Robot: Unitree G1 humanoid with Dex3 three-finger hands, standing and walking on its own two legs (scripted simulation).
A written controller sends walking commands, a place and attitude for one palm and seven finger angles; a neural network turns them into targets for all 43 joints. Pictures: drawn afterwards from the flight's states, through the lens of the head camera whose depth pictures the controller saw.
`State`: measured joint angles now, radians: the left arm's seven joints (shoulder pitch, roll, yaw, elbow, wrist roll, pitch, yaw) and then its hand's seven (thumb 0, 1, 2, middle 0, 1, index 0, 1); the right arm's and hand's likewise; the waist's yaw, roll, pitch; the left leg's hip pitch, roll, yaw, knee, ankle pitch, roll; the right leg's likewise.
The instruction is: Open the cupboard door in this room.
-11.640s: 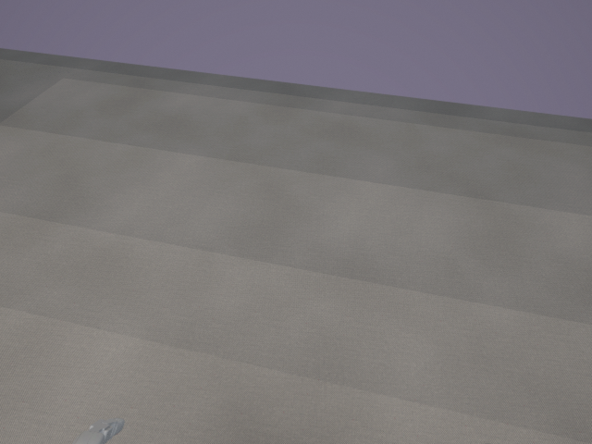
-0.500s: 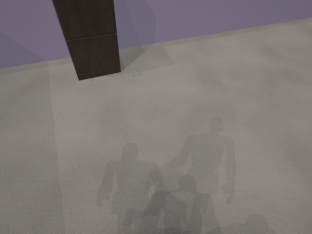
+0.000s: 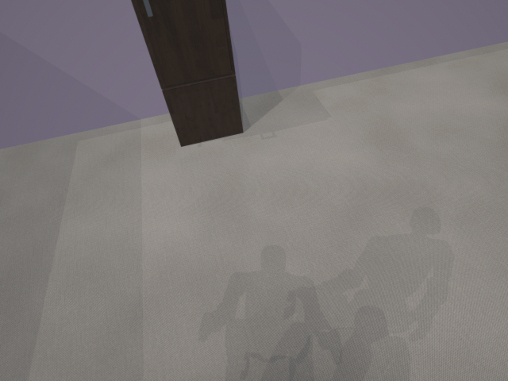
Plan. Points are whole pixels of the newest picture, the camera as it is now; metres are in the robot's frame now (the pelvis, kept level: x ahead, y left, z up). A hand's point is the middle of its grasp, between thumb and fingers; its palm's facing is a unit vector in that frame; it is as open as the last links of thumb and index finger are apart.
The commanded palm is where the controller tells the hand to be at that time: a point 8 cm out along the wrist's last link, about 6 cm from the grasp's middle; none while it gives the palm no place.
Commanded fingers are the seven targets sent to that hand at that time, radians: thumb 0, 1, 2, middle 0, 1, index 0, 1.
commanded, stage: turn or walk to find it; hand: left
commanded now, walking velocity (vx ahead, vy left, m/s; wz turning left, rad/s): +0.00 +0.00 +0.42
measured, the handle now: out of the picture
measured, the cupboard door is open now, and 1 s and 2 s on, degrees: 0 0 0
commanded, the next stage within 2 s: stand and wait in 0.08 s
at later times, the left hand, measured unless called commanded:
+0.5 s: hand out of the picture -0.08 +0.16 -0.18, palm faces +0.16 -0.97 -0.16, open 7.4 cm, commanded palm none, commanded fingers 0.00 0.90 0.90 -0.20 -0.30 -0.20 -0.30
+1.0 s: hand out of the picture -0.05 +0.22 -0.17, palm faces +0.17 -0.96 -0.22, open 7.4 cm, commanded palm none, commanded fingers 0.00 0.90 0.90 -0.20 -0.30 -0.20 -0.30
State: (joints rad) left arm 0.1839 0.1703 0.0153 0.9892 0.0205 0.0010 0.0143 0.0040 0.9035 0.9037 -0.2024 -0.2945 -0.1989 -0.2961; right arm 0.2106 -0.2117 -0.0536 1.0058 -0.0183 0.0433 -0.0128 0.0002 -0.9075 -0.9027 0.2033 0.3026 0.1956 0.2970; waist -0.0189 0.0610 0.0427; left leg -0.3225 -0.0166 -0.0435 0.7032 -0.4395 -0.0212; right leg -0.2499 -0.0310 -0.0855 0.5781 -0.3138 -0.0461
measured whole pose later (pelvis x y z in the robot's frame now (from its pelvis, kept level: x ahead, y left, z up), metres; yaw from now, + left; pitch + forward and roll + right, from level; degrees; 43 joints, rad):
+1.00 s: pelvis -0.05 +0.02 +0.00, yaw +7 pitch -1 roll +0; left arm 0.22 0.20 0.03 1.10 0.01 0.02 0.02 0.00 0.90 0.90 -0.20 -0.29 -0.20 -0.30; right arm 0.28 -0.15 0.00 1.10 -0.02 0.01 -0.02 0.00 -0.91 -0.90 0.20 0.30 0.20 0.30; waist 0.02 -0.01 0.03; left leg -0.20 -0.03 0.00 0.49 -0.28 0.03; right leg -0.27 -0.09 -0.20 0.48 -0.20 0.00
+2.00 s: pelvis -0.06 +0.00 +0.00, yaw +21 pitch -1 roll +0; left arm 0.21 0.18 0.03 1.05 0.03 0.01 0.02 0.00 0.90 0.90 -0.20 -0.29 -0.20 -0.30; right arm 0.21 -0.20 -0.05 1.06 -0.02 0.05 -0.01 0.00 -0.91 -0.90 0.20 0.30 0.19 0.30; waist 0.00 0.00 0.07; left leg -0.36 0.02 0.04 0.83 -0.46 -0.03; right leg -0.21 -0.09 -0.19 0.57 -0.33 0.00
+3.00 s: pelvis -0.07 -0.04 +0.00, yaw +35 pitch -1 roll +0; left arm 0.29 0.17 0.01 1.13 0.01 0.01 0.02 0.00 0.90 0.90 -0.21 -0.29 -0.20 -0.30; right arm 0.16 -0.17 -0.02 1.11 -0.01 0.00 -0.03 0.00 -0.91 -0.90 0.20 0.30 0.19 0.30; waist 0.04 -0.03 0.06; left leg -0.15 0.03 0.04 0.48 -0.32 -0.01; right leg -0.21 -0.04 -0.16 0.51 -0.28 -0.03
